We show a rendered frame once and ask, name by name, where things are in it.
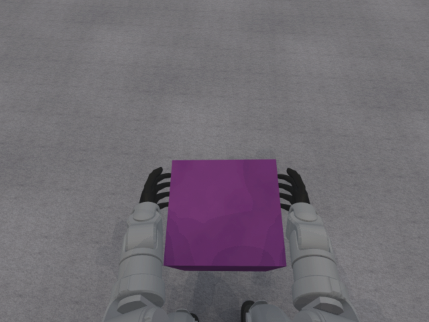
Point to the robot left hand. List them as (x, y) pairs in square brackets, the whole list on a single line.
[(151, 188)]

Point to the left robot forearm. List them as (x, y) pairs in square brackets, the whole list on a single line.
[(139, 281)]

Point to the robot right hand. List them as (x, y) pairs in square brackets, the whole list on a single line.
[(298, 189)]

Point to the robot right upper arm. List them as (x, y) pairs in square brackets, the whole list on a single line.
[(315, 315)]

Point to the robot left upper arm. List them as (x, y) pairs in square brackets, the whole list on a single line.
[(148, 313)]

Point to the right robot foot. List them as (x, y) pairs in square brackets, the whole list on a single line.
[(245, 309)]

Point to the right robot forearm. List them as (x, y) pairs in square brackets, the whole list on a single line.
[(316, 279)]

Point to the right robot thigh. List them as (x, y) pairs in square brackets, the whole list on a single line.
[(266, 313)]

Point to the carton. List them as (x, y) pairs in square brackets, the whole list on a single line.
[(224, 215)]

